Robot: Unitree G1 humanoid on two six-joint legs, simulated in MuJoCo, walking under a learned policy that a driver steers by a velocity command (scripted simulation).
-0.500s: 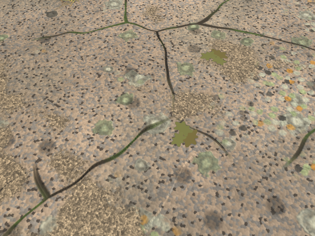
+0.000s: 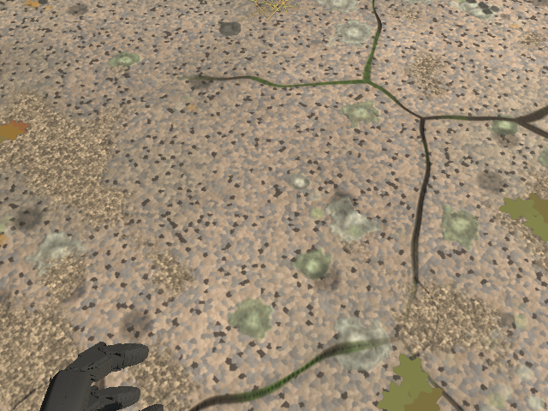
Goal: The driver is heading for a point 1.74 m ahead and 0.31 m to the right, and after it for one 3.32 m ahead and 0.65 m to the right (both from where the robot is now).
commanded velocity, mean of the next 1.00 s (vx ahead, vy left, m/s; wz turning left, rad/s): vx -0.02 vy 0.00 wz -0.30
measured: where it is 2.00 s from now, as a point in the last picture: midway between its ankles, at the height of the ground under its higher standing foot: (325, 298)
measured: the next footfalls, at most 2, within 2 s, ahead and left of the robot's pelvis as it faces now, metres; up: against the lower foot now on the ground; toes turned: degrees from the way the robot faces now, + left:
left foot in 0.24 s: +0.25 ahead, +0.12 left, +0.00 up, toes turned +7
right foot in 0.58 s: +0.12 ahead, -0.14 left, +0.00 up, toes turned -10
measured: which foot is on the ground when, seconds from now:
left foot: up 0.00-0.22, down 0.24-0.58, up 0.60-1.00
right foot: down 0.00-0.24, up 0.26-0.56, down 0.58-1.00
